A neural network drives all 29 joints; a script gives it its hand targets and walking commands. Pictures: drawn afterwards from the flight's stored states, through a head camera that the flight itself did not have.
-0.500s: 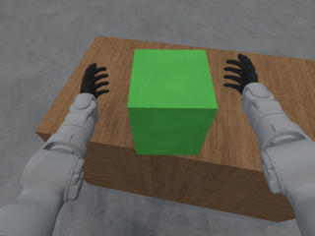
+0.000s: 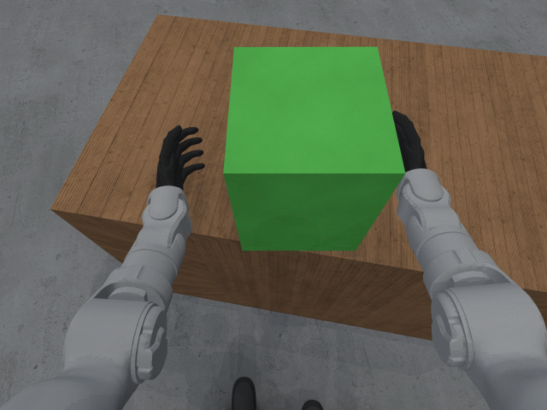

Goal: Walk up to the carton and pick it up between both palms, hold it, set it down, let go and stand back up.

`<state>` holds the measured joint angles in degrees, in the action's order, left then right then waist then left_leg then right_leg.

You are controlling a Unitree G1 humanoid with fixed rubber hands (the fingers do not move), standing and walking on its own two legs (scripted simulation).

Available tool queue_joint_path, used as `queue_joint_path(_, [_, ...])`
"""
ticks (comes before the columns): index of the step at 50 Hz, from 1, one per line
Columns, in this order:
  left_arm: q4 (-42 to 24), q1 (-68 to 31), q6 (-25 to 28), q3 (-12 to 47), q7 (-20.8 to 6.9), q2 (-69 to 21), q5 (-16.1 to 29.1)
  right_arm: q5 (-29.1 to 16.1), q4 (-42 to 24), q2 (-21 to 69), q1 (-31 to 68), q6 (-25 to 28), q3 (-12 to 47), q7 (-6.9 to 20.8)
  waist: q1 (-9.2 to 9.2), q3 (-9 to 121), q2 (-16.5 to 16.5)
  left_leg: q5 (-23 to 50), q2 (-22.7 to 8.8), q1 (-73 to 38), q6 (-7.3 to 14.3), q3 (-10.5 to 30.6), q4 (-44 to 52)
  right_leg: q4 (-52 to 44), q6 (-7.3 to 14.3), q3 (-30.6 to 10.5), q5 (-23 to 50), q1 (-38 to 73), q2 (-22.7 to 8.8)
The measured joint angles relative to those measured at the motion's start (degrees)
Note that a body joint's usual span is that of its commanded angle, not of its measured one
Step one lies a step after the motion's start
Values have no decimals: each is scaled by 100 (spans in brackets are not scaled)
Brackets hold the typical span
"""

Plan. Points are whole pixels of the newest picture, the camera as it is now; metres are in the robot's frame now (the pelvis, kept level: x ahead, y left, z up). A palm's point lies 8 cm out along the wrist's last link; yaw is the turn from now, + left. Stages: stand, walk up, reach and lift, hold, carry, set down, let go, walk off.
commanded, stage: reach and lift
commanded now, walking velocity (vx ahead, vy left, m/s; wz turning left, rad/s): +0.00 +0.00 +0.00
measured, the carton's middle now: (301, 160) +0.50 +0.01 +0.01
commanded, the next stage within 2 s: none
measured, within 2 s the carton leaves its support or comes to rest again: neither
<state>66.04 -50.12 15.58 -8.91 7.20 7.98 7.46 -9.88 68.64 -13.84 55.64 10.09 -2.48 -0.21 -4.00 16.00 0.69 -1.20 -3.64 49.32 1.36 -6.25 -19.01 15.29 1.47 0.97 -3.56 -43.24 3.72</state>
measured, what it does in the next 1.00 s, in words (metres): stands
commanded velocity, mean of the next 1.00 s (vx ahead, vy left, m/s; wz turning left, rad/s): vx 0.00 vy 0.00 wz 0.00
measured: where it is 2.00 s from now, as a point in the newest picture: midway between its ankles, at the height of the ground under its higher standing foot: outside the picture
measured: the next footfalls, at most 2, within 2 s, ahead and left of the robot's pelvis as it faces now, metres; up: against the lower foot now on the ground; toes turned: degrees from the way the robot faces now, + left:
none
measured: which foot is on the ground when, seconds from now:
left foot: down 0.00-1.00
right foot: down 0.00-1.00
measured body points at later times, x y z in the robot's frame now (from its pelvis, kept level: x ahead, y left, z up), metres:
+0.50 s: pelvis +0.02 -0.01 +0.01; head +0.14 -0.01 +0.45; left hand +0.47 +0.16 +0.04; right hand +0.49 -0.14 +0.04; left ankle +0.04 +0.10 -0.73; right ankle +0.00 -0.10 -0.73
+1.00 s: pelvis +0.03 -0.02 +0.02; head +0.14 -0.02 +0.45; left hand +0.46 +0.16 +0.04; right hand +0.48 -0.13 +0.05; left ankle +0.04 +0.10 -0.73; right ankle +0.00 -0.10 -0.73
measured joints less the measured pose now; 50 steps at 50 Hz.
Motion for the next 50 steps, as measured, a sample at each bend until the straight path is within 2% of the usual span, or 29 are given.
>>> queue_joint_path(8, [-425,123,-210,-530,100,-370,-798,766,-252,329,-227,-60,-738,-138,31,-107,-1,10,23,-393,-18,18,199,-266,18,9,38,432,-5])
queue_joint_path(18, [-359,-61,-330,-1117,83,-658,-1620,1497,-340,761,-346,-31,-1382,-380,110,-390,-34,-37,37,-1005,-56,31,351,-323,55,16,-67,1003,-5])
queue_joint_path(24, [-303,-36,-297,-1430,66,-817,-2002,1785,-446,1000,-450,72,-1571,-572,149,-460,-66,-32,43,-1204,-73,18,452,-314,72,3,-116,1145,-6])
queue_joint_path(32, [-395,96,-202,-1724,54,-886,-2291,1962,-587,1162,-571,136,-1660,-655,179,-448,-123,20,41,-1283,-94,7,573,-318,91,-7,-120,1164,2])
queue_joint_path(35, [-403,53,-79,-2148,-3,-1038,-2593,2248,-714,1214,-556,104,-1973,-531,151,-412,-92,84,70,-1241,-101,35,656,-296,107,25,-130,1088,-19])
queue_joint_path(38, [-489,61,-5,-2451,-42,-1127,-2846,2860,-884,1350,-493,72,-2419,-386,173,-420,3,163,91,-1235,-101,94,754,-385,116,83,-82,1100,-29])
queue_joint_path(43, [-835,152,-52,-2907,-243,-1297,-3324,3956,-1333,1761,-540,78,-3314,-165,334,-559,138,278,141,-1421,-106,237,957,-575,128,225,-25,1333,-52])
queue_joint_path(46, [-955,202,-89,-3007,-347,-1367,-3469,4242,-1575,1931,-660,128,-3582,-88,373,-662,125,314,163,-1600,-113,282,1069,-637,131,269,-33,1504,-63])
queue_joint_path(50, [-1046,259,-132,-2974,-399,-1401,-3529,4368,-1752,2051,-771,154,-3734,-47,393,-783,66,325,177,-1810,-129,315,1168,-696,131,298,-57,1708,-70])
